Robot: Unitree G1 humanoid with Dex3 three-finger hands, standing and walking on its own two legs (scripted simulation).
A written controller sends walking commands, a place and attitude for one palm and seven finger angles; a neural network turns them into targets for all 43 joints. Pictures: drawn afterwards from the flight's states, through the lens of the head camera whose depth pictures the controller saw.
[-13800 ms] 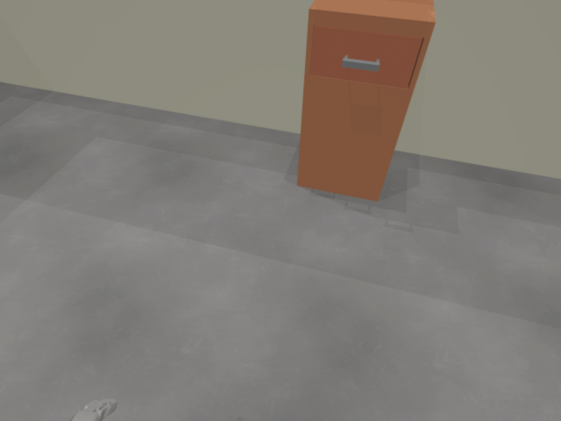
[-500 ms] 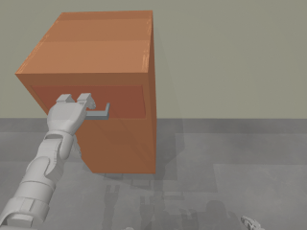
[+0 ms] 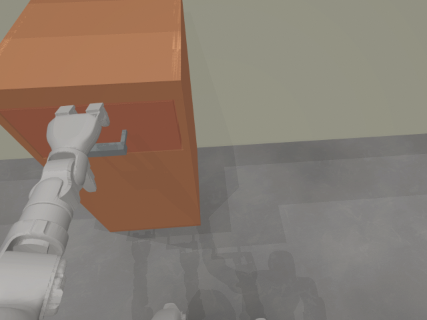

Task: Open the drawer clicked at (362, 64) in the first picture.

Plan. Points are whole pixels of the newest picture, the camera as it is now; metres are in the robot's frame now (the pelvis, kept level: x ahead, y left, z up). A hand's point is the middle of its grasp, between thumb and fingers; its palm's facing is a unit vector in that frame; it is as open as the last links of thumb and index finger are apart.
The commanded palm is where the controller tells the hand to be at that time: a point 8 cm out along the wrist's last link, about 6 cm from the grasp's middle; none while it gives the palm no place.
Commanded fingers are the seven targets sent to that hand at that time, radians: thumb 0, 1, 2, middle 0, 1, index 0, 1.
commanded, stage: move the hooked fingers above the handle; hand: left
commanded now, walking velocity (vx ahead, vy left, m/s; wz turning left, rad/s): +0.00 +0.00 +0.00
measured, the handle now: (99, 142) +0.51 +0.28 -0.03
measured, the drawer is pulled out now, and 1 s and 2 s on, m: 0.00 0.00 0.00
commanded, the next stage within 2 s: lower the fingers behind the handle in 1.58 s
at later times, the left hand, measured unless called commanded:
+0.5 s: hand (85, 145) +0.47 +0.28 +0.03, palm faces -0.05 +0.01 -1.00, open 13.7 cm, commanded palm +0.46 +0.26 +0.09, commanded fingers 0.00 -0.50 0.30 -0.30 -1.20 -0.30 -1.20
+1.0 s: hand (92, 143) +0.47 +0.26 +0.03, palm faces -0.04 +0.00 -1.00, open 13.8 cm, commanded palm +0.46 +0.25 +0.09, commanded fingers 0.00 -0.50 0.30 -0.30 -1.20 -0.30 -1.20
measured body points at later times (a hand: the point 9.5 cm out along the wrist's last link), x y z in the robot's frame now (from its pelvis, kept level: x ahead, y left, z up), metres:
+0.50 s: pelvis +0.00 +0.01 -0.01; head +0.09 +0.01 +0.43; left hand +0.46 +0.27 +0.08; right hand +0.02 -0.26 -0.14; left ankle +0.05 +0.14 -0.70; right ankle -0.03 -0.14 -0.70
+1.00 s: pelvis +0.00 +0.01 -0.01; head +0.09 +0.02 +0.43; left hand +0.47 +0.26 +0.08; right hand +0.01 -0.26 -0.14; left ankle +0.05 +0.14 -0.70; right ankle -0.03 -0.14 -0.70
